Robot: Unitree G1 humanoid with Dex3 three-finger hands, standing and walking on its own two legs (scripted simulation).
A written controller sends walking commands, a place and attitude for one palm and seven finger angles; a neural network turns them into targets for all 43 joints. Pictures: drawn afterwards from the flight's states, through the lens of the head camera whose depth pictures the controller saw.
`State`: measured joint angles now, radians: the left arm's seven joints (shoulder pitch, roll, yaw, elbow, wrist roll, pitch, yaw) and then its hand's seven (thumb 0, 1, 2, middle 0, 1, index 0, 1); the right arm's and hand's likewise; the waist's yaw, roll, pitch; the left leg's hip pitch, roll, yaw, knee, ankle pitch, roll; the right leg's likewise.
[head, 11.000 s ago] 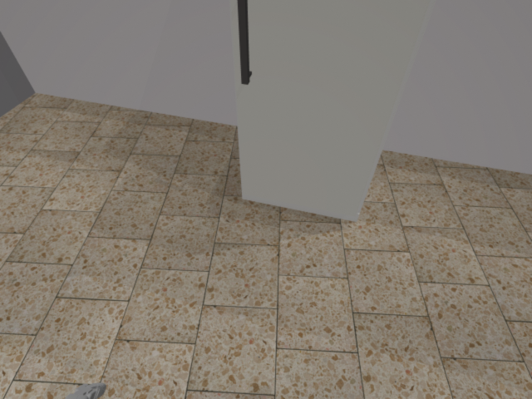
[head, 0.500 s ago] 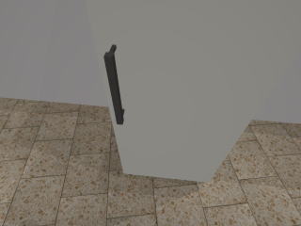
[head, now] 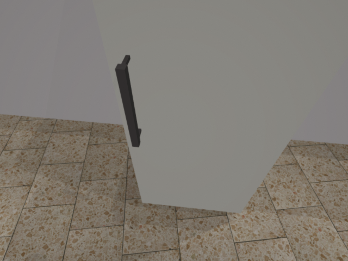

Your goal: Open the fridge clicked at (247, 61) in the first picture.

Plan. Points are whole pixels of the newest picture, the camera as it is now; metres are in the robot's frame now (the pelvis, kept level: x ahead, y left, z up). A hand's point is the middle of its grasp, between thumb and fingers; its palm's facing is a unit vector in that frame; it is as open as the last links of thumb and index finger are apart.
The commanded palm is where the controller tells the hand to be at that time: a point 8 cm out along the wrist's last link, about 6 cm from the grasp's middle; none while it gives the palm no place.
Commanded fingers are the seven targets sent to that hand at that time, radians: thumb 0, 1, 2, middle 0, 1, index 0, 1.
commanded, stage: look again from close up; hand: left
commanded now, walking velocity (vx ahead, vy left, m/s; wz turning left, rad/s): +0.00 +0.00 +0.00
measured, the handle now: (132, 107) +0.49 +0.15 +0.08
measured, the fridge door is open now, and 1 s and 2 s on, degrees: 0 0 0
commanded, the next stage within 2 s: raise the hand to about handle height in 0.46 s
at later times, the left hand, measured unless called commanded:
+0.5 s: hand out of the picture +0.02 +0.18 -0.17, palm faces +0.01 -0.97 -0.22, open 7.4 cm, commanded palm none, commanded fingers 0.00 0.90 0.90 -0.20 -0.30 -0.20 -0.30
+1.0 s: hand (88, 259) +0.14 +0.20 -0.05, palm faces +0.04 -1.00 +0.01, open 8.7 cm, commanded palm +0.13 +0.25 -0.02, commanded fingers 0.00 0.36 0.67 -0.24 -0.64 -0.24 -0.64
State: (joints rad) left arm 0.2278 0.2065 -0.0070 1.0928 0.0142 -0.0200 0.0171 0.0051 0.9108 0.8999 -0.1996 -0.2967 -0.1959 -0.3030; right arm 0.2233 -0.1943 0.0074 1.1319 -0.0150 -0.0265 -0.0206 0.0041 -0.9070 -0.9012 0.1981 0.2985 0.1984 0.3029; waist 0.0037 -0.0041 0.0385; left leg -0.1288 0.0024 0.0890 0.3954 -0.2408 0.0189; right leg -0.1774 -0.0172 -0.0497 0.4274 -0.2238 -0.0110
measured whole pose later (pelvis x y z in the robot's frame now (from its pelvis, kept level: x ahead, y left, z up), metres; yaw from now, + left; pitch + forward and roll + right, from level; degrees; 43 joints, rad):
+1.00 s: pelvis -0.03 -0.01 -0.08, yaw +2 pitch +9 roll +0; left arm 0.44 0.22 0.22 0.14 -0.33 -0.47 -0.43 0.01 0.59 0.76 -0.23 -0.50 -0.22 -0.51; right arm 0.16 -0.29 -0.06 0.48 0.04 -0.27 -0.03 0.01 -0.91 -0.90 0.20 0.30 0.20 0.30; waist 0.03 -0.03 -0.10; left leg -0.73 0.03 0.03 1.06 -0.50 0.00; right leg -0.74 -0.03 -0.09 1.05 -0.47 -0.04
